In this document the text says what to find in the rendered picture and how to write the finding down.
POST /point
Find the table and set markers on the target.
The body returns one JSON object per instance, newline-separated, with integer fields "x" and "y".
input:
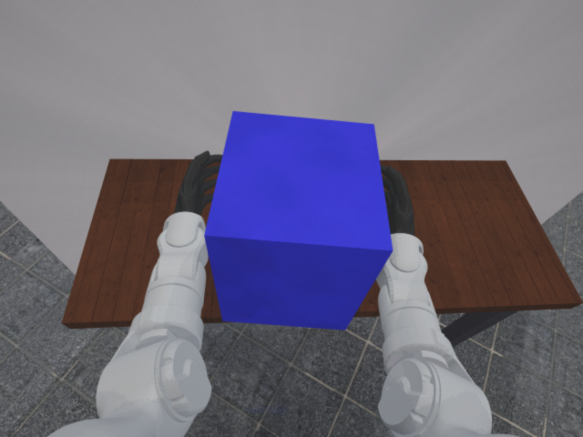
{"x": 486, "y": 252}

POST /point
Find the robot right upper arm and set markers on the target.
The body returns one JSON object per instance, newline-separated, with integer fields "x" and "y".
{"x": 422, "y": 399}

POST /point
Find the carton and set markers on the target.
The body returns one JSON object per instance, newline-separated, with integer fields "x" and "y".
{"x": 298, "y": 229}

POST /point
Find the left robot forearm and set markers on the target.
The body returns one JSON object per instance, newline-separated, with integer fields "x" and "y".
{"x": 175, "y": 293}

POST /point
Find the right robot forearm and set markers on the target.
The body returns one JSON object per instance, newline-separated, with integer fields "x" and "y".
{"x": 409, "y": 322}

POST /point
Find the robot left upper arm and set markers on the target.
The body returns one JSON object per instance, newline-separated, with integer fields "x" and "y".
{"x": 156, "y": 391}

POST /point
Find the robot right hand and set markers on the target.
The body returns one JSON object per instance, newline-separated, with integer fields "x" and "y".
{"x": 399, "y": 205}

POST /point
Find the robot left hand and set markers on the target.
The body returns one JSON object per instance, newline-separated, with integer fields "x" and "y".
{"x": 191, "y": 196}

